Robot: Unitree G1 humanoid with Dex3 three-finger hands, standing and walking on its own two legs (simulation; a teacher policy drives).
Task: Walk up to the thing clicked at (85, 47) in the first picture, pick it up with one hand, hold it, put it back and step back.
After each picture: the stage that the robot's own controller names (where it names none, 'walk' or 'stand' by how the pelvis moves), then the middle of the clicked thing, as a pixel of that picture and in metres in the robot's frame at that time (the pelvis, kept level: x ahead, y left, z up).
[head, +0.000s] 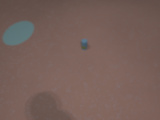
stand; (84, 44) +1.30 +0.05 -0.72
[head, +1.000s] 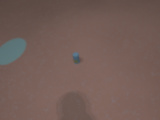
walk; (76, 58) +1.16 +0.24 -0.70
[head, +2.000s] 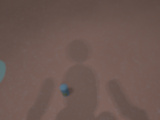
walk; (64, 90) +0.70 +0.30 -0.71
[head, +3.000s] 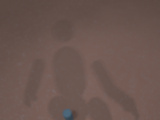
stand; (68, 115) +0.46 +0.22 -0.70
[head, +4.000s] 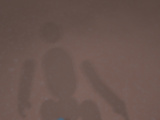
stand; out of the picture +0.43 +0.20 -0.72
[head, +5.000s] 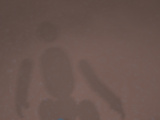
stand; out of the picture +0.42 +0.21 -0.73
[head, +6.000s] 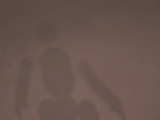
stand; out of the picture +0.42 +0.21 -0.73
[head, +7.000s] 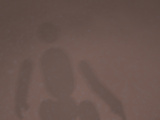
stand; out of the picture +0.42 +0.20 -0.73
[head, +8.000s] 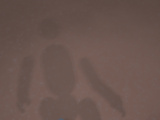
go down; out of the picture +0.41 +0.20 -0.72
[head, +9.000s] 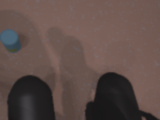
go down; (11, 41) +0.50 +0.25 -0.30
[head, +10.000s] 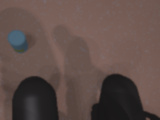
approach; (18, 42) +0.48 +0.25 -0.29
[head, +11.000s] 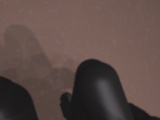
close in; out of the picture +0.46 +0.30 -0.22
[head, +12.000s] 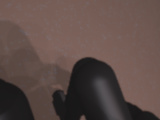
close; out of the picture +0.45 +0.31 -0.23
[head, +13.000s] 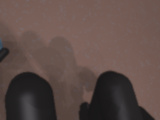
lift; out of the picture +0.39 +0.29 -0.14
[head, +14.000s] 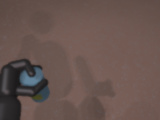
lift; (36, 85) +0.33 +0.18 +0.01
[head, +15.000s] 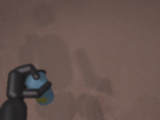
hold; (41, 89) +0.32 +0.17 -0.03
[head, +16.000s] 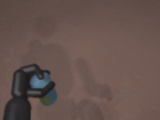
hold; (44, 89) +0.33 +0.16 -0.02
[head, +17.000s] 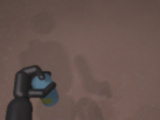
crouch; (46, 90) +0.33 +0.16 -0.03
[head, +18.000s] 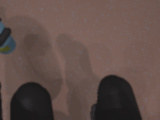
crouch; (0, 38) +0.48 +0.25 -0.11
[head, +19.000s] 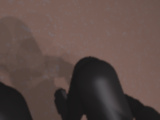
lower; out of the picture +0.59 +0.36 -0.26
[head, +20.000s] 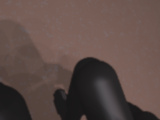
lower; out of the picture +0.59 +0.37 -0.25
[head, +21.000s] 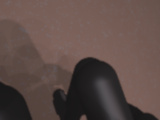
lower; out of the picture +0.59 +0.37 -0.26
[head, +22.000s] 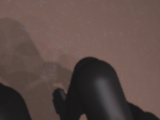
lower; out of the picture +0.59 +0.37 -0.26
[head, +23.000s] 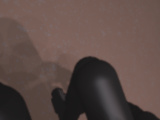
loosen; out of the picture +0.59 +0.37 -0.26
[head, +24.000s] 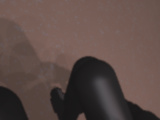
withdraw; out of the picture +0.59 +0.38 -0.26
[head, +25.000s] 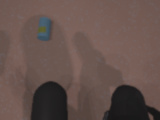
walk; (44, 29) +0.65 +0.26 -0.39
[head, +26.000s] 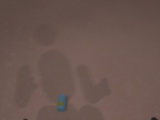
stand; (62, 103) +0.58 +0.19 -0.68
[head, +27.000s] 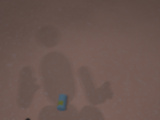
stand; (62, 102) +0.59 +0.21 -0.69
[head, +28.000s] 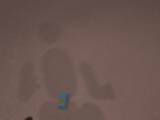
stand; (63, 100) +0.59 +0.21 -0.70
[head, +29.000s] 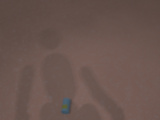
stand; (66, 106) +0.61 +0.20 -0.75
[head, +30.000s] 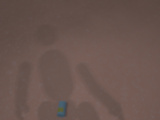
stand; (61, 108) +0.57 +0.22 -0.75
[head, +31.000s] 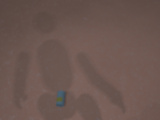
walk; (60, 98) +0.58 +0.23 -0.74
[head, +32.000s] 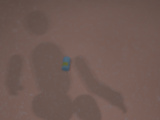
walk; (66, 63) +0.81 +0.19 -0.72
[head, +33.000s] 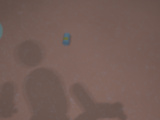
walk; (66, 39) +1.13 +0.22 -0.73
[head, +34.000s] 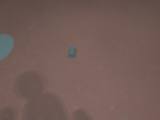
stand; (72, 52) +1.20 +0.18 -0.73
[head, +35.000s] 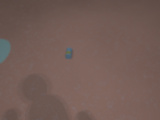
stand; (68, 53) +1.21 +0.21 -0.75
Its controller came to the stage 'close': yes
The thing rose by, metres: 0.69
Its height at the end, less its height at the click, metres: -0.02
